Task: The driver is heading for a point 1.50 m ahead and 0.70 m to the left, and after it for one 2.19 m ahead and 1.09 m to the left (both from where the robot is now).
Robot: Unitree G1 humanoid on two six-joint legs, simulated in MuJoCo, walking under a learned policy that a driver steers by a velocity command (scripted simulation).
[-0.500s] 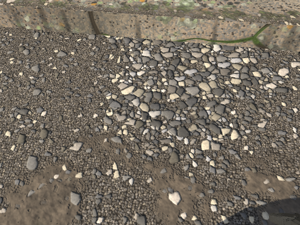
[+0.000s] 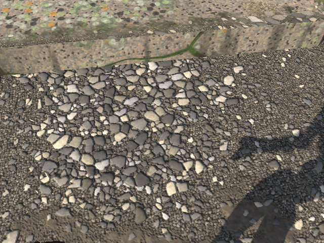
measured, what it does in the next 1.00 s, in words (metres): steps on the spot, turning left: right foot, then left foot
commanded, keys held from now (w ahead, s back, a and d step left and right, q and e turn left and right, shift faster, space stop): q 0.94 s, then no key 0.06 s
